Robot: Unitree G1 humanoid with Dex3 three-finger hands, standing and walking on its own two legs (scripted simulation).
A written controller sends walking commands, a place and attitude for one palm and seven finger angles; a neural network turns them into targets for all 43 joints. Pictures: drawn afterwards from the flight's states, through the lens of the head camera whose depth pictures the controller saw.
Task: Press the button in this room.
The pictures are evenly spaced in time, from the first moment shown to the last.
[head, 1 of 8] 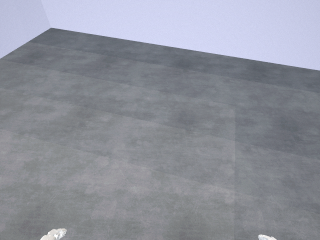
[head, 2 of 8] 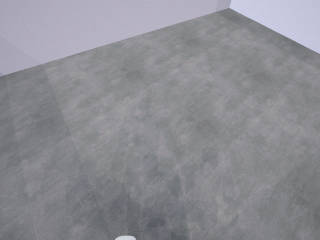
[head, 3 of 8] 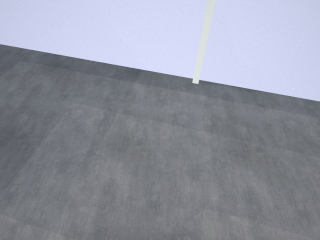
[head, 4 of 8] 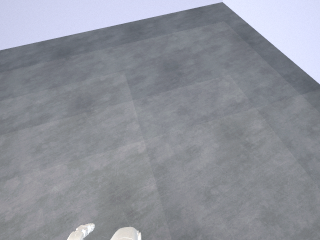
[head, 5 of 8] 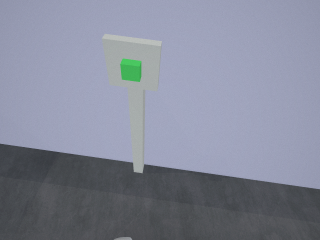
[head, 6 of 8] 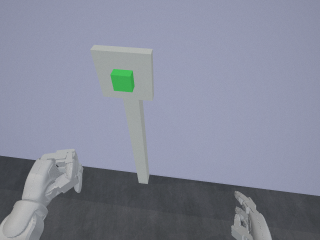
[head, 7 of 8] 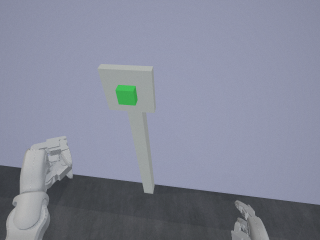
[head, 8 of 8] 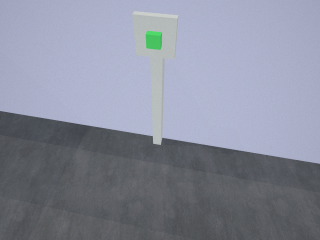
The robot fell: no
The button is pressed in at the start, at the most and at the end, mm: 0 13 0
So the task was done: yes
